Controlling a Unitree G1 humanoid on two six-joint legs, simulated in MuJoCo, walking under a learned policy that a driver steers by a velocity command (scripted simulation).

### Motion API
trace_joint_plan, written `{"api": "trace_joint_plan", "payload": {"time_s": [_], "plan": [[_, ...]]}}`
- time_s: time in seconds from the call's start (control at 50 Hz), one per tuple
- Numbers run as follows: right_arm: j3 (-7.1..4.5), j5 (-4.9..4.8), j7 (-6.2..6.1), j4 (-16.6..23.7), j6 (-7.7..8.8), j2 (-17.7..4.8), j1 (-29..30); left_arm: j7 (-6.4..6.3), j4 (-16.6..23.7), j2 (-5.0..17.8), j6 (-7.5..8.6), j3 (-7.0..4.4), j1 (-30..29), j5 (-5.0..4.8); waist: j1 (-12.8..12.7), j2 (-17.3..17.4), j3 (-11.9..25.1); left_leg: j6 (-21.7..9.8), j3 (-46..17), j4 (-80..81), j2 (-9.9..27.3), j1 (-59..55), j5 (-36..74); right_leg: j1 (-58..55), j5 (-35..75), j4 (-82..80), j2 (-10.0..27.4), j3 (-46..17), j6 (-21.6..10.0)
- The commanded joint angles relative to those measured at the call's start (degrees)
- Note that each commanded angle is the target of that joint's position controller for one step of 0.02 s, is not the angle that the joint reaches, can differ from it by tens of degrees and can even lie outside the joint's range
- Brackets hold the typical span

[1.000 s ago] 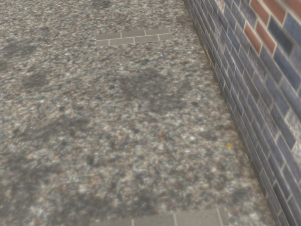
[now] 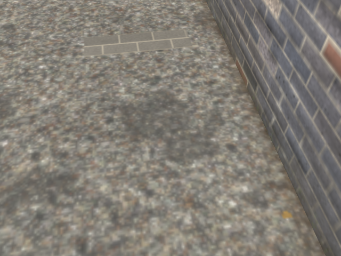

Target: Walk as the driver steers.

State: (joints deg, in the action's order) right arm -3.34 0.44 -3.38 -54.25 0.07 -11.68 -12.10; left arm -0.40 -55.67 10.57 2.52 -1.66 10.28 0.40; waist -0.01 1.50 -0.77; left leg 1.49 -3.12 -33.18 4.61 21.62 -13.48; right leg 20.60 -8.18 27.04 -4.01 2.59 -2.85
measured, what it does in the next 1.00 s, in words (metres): walks ahead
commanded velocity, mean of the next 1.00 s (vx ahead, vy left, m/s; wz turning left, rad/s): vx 0.12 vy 0.00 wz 0.00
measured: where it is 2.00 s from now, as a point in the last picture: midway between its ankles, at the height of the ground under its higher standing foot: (173, 219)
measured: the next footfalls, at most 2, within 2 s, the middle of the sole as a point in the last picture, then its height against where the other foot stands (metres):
left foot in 1.38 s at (142, 244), level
right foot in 1.90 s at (201, 190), level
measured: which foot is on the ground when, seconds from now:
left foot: down 0.00-0.86, up 0.88-1.00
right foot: down 0.00-1.00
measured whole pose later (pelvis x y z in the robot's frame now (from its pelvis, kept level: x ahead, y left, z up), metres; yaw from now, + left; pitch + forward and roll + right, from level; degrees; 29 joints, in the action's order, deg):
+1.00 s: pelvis +0.14 -0.01 +0.01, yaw -1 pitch +0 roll +1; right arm -4.3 -1.6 -0.4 -55.3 4.7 -14.1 -13.7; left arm 1.1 -63.0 11.9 6.4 -2.5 20.6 -0.6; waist -2.1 1.9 -0.2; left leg -2.2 -0.4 -63.7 2.9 26.3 -17.9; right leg 7.8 -16.5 24.2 -1.8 2.8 -3.3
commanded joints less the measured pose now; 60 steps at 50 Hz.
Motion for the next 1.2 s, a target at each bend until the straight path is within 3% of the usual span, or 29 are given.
{"api": "trace_joint_plan", "payload": {"time_s": [0.02, 0.04, 0.06, 0.1, 0.14, 0.22, 0.38, 0.6, 0.62, 0.64, 0.66, 0.7, 0.72, 0.74, 0.78, 0.82, 0.84, 0.86, 0.88, 0.9, 0.92, 0.94, 0.96, 0.98, 1.0, 1.06, 1.12, 1.2], "plan": [[-1.78, -0.07, -0.41, -0.06, -0.16, -8.6, -6.83, -0.26, 2.99, 5.17, 0.27, -0.84, -0.8, -0.28, 0.28, -1.01, -0.07, -3.06, -0.32, 7.17, 1.01, -8.66, -5.05, 6.51, -20.11, -10.36, 5.9, -7.59, -0.24], [-2.07, -0.44, -0.32, -0.61, 0.2, -8.68, -6.24, -0.71, 2.56, 5.73, -0.03, -0.97, -0.31, -0.48, 0.04, 2.38, -2.05, -3.54, -1.09, 9.79, 0.47, -2.52, -11.95, 2.03, -17.09, -7.8, 4.46, -5.01, 0.54], [-1.65, -0.34, -0.25, -0.7, 0.72, -6.95, -5.2, -1.02, 2.26, 5.9, -0.19, -1.03, 0.19, -0.63, -0.36, 4.13, -2.77, -3.29, -1.42, 11.81, 0.43, -0.39, -13.1, -0.64, -13.83, -5.65, 4.35, -4.4, 0.7], [-1.17, 0.19, 0.35, -0.41, 1.43, -5.12, -2.8, -1.44, 1.26, 5.09, -0.51, -0.95, 1.72, -0.53, -1.28, 5.98, -1.76, -2.5, -1.79, 12.86, 0.46, -1.04, -9.12, -3.41, -7.48, -2.99, 4.26, -3.19, 0.49], [-1.1, -0.18, 0.86, -0.59, 1.96, -4.68, -3.14, -1.45, 0.44, 4.82, -0.57, -0.95, 2.54, -0.27, -1.2, 4.27, -0.3, -2.7, -1.8, 11.99, 0.37, -3.05, -4.08, -5.25, -2.57, -1.7, 4.51, -3.01, 0.62], [-1.26, -0.54, 1.23, -1.09, 2.0, -5.35, -4.07, -1.41, -0.49, 5.51, -0.71, -1.13, 1.81, -0.64, -0.31, 1.01, 1.39, -3.21, -0.82, 9.67, -0.39, -6.56, 4.32, -7.09, 3.55, -0.92, 5.38, -3.46, 1.05], [-1.09, -0.62, 1.39, -1.7, 1.21, -4.82, -4.04, -1.61, -2.57, 6.23, -1.23, -1.36, 1.43, -0.93, 0.07, -1.49, 2.07, -3.69, 0.69, 7.37, -1.57, -9.57, 12.68, -9.35, 9.22, 0.57, 5.89, -3.52, 1.54], [-0.88, -0.53, 1.36, -2.52, 0.59, -4.42, -3.24, -1.92, -4.55, 6.84, -1.96, -1.47, 0.06, -0.93, -0.12, -0.77, 0.14, -3.5, 1.38, 8.04, -2.19, -9.88, 11.05, -9.87, 7.29, 0.0, 6.02, -3.53, 2.13], [-0.9, -0.59, 1.36, -3.32, 0.48, -4.23, -4.48, -1.88, -5.41, 6.18, -2.05, -1.35, 1.09, -0.95, -0.04, -0.29, 1.24, -3.81, 1.7, 8.75, -2.6, -10.45, 4.33, -10.15, 1.15, 0.4, 5.03, -2.37, 2.04], [-1.33, -1.07, 1.29, -3.61, 0.3, -5.39, -5.06, -1.87, -5.79, 6.29, -2.12, -1.51, 1.4, -1.34, 0.09, 0.93, 0.39, -5.02, 1.14, 9.35, -2.71, -9.93, -6.18, -8.48, -9.11, 2.4, 3.21, -0.49, 1.63], [-1.68, -1.48, 1.23, -3.44, 0.3, -6.58, -5.41, -1.84, -5.61, 6.4, -1.98, -1.62, 0.9, -1.71, 0.48, 2.56, -1.6, -6.82, -1.57, 11.37, -1.2, -8.71, -18.03, -5.14, -18.26, 4.57, 2.07, 0.7, 1.07], [-2.21, -2.19, 1.24, -3.44, 1.39, -8.94, -8.71, -1.57, -3.58, 5.19, -0.5, -1.35, -2.75, -2.37, 2.24, 7.33, -6.79, -11.84, -14.38, 19.65, 7.17, -9.1, -34.26, 4.1, -21.88, 12.23, 1.85, 1.88, 0.17], [-2.61, -2.34, 1.31, -3.56, 2.22, -10.4, -9.19, -1.21, -2.57, 4.25, 0.48, -1.11, -4.45, -2.66, 2.45, 9.52, -9.24, -14.63, -21.64, 22.81, 11.86, -8.46, -35.52, 6.57, -19.19, 16.25, 3.06, 0.79, -0.68], [-2.52, -2.06, 1.43, -3.31, 3.14, -10.09, -8.74, -0.76, -2.08, 4.37, 1.34, -1.18, -4.93, -2.75, 2.08, 9.49, -10.64, -16.0, -24.59, 23.67, 14.16, -8.21, -32.22, 8.62, -18.52, 19.03, 4.92, -1.25, -1.67], [-2.26, -1.89, 1.94, -2.16, 4.3, -9.08, -6.28, 0.1, -2.13, 4.98, 2.5, -1.43, -3.41, -2.94, 0.37, 8.08, -9.56, -14.88, -21.8, 21.65, 14.08, -10.66, -23.04, 9.33, -20.61, 17.75, 6.87, -2.56, -3.44], [-2.21, -2.87, 2.47, -0.81, 4.06, -9.17, -1.46, 0.57, -4.82, 4.81, 2.93, -1.86, 3.04, -2.8, -3.78, 5.82, -6.88, -10.58, -10.96, 17.34, 8.18, -3.63, -17.08, -6.87, -12.93, 4.28, 4.52, 1.51, -3.83], [-2.03, -2.8, 2.54, 0.04, 3.97, -8.85, 0.23, 0.57, -7.42, 5.88, 3.02, -2.6, 8.4, -2.54, -5.82, 4.54, -5.16, -8.65, -6.29, 12.27, 4.2, 1.57, -12.17, -16.57, -8.46, 2.19, 2.23, 2.56, -2.75], [-1.45, -2.21, 2.55, 1.44, 4.26, -7.09, 2.59, 0.56, -9.63, 8.36, 3.07, -3.62, 16.27, -1.96, -8.79, -2.05, -2.38, -5.71, -0.29, -1.44, -0.23, 7.33, -3.85, -24.51, -10.94, -2.11, 7.3, -6.39, -4.1], [-0.64, -1.69, 2.39, 3.96, 4.86, -3.98, 3.22, 0.7, -9.96, 15.0, 3.28, -4.93, 22.41, -1.86, -9.46, -18.73, 0.38, -2.1, 6.45, -21.34, -6.45, 17.66, -10.57, -30.78, -16.58, -14.54, 21.27, -31.66, -10.71], [-0.8, -3.02, 2.33, 4.96, 5.42, -4.29, 3.44, 1.23, -9.41, 14.18, 4.17, -3.96, 20.76, -0.29, -7.45, -18.39, -0.07, -2.98, -0.19, -33.01, -6.63, 23.78, -19.61, -27.85, -23.95, -19.52, 27.74, -46.97, -16.2], [-1.03, -2.9, 2.62, 4.33, 5.6, -5.85, 2.56, 1.34, -7.16, 11.4, 4.76, -2.93, 14.44, 0.03, -4.53, -11.11, -4.51, -3.99, -2.71, -37.66, -1.95, 26.8, -15.35, -24.35, -25.24, -18.46, 26.7, -40.95, -14.5], [-1.23, -2.71, 2.92, 3.36, 5.71, -6.48, 1.01, 1.42, -5.6, 8.84, 4.89, -2.23, 11.03, -0.61, -3.13, -7.98, -5.47, -4.61, -1.85, -37.37, 0.32, 26.18, -8.92, -22.48, -22.94, -17.95, 23.02, -32.54, -11.65], [-1.62, -2.21, 2.8, 2.67, 5.89, -6.85, 0.64, 1.6, -4.61, 8.37, 4.83, -1.79, 9.1, -0.94, -2.16, -5.52, -5.48, -4.66, -1.14, -34.43, 1.77, 24.5, -3.88, -21.05, -17.01, -18.55, 20.47, -27.01, -9.5], [-2.15, -1.69, 2.85, 2.69, 5.87, -7.87, 1.56, 1.56, -4.31, 7.38, 4.62, -1.27, 8.92, -1.02, -1.9, -5.18, -5.29, -4.21, -0.6, -31.18, 2.84, 22.59, -0.5, -20.56, -8.95, -18.86, 18.81, -22.29, -8.11], [-2.17, -1.49, 3.32, 2.29, 5.56, -7.09, 0.79, 1.54, -4.89, 5.22, 4.45, -0.58, 11.83, -1.04, -1.75, -4.96, -3.96, -3.7, 0.08, -29.62, 3.13, 20.56, 1.45, -21.23, -1.71, -18.66, 17.7, -18.54, -7.44], [-1.64, -1.52, 3.84, 4.35, 5.0, -4.51, 5.05, 0.7, -5.52, 7.52, 3.81, -0.52, 16.77, -0.82, -2.62, -4.9, -3.9, -1.88, 2.3, -22.99, 2.28, 22.99, 4.95, -23.72, 11.69, -18.55, 16.85, -13.65, -8.01], [-0.74, -1.72, 4.29, 7.24, 4.75, -3.0, 12.36, -0.05, -4.54, 8.06, 3.51, -0.21, 17.46, -0.15, -3.7, -4.85, -4.88, -1.05, 3.02, -12.84, 1.21, 23.06, 11.3, -22.77, 12.45, -19.35, 16.3, -10.58, -7.46], [0.02, -1.95, 5.38, 9.54, 4.89, -3.4, 18.83, -0.13, -4.28, 8.97, 3.59, -0.33, 19.54, -0.63, -5.17, -6.16, -7.12, -1.7, 4.81, -4.18, -0.77, 19.18, 16.51, -21.05, 11.27, -19.99, 16.36, -7.77, -6.81]]}}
